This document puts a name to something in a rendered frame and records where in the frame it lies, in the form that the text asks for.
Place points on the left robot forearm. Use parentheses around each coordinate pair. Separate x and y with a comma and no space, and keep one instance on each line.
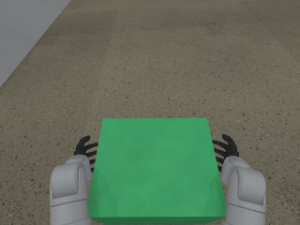
(68,192)

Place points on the left robot hand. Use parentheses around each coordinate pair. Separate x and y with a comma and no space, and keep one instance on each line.
(81,149)

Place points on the right robot forearm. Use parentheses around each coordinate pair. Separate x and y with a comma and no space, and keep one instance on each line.
(246,193)

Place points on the carton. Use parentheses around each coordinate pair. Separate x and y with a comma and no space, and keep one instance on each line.
(156,171)

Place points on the right robot hand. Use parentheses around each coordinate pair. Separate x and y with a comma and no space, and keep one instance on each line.
(231,149)

